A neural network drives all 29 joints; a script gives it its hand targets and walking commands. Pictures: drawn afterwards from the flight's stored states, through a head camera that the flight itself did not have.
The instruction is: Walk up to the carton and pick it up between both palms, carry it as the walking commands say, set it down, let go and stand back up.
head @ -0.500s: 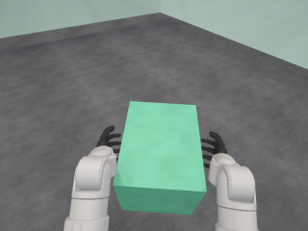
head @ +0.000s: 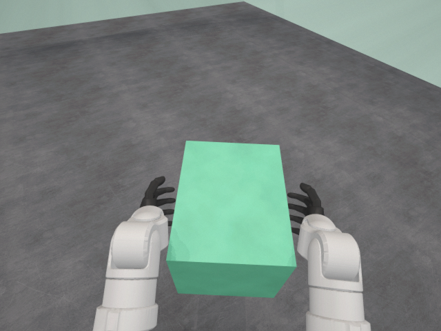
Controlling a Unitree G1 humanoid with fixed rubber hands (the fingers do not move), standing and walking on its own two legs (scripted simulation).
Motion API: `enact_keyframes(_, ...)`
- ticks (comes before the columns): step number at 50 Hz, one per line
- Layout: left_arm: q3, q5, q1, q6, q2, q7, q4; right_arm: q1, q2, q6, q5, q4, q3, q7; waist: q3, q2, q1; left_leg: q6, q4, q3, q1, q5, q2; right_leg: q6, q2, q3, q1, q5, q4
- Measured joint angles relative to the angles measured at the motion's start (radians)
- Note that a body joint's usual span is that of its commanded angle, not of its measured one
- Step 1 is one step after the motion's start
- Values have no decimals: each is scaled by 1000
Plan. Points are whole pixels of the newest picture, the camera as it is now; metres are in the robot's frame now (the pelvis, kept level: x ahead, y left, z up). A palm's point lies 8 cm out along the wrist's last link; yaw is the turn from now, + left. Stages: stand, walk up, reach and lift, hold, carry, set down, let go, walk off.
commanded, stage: carry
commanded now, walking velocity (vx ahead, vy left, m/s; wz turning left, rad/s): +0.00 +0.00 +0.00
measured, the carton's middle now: (229, 218) +0.35 +0.00 +0.00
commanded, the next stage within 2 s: hold in 0.86 s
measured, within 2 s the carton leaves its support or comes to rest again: neither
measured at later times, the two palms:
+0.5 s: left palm (156, 201) +0.32 +0.13 +0.09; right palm (310, 211) +0.32 -0.15 +0.09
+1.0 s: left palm (159, 216) +0.33 +0.13 +0.03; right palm (302, 224) +0.32 -0.15 +0.03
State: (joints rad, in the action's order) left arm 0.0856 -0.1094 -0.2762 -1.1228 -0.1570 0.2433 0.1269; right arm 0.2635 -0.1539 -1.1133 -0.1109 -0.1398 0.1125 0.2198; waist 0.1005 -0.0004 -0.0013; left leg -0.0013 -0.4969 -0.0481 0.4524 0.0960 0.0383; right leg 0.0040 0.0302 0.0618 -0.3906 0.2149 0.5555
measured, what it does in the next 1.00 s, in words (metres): shifts its weight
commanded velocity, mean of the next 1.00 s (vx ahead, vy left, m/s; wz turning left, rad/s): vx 0.00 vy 0.00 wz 0.00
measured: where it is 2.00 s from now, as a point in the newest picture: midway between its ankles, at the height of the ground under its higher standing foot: outside the picture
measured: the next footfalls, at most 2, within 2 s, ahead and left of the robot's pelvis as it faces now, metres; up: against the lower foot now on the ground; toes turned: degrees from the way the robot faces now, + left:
none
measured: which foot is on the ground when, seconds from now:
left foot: down 0.00-1.00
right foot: down 0.00-1.00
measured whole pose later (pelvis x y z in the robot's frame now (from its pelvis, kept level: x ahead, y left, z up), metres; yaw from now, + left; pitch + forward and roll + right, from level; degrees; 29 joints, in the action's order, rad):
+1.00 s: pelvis +0.05 +0.00 +0.01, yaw -1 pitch -3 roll +0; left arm 0.07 -0.21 -0.17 -0.78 -0.13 0.15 -0.14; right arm 0.17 -0.14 -0.76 -0.20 0.17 0.08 0.12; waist -0.02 -0.02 0.00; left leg 0.00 -0.43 -0.07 0.22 0.16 0.04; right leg 0.01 0.02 0.04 -0.15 0.25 0.45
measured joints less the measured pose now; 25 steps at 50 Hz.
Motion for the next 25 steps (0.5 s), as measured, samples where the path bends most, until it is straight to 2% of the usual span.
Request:
enact_keyframes(9, -12, 18, 36, 52, 8, -4, 10, -39, 8, 53, 20, -9, -15, -2, -11, -4, -2, 4, 4, -3, -30, 25, 2, -1, -2, -2, 33, 20, -13)
enact_keyframes(17, -40, 26, 81, 36, 17, 0, 77, -90, 17, 33, 34, -82, -53, 7, -10, 0, -4, 6, -6, -7, -52, 56, -1, 1, 1, -6, 58, 46, -11)
enact_keyframes(25, -33, 16, 79, 36, 16, -12, 42, -87, 17, 28, 22, -49, -50, -1, 6, 0, -2, 4, -10, -12, -71, 76, -6, 5, 7, -11, 77, 65, -8)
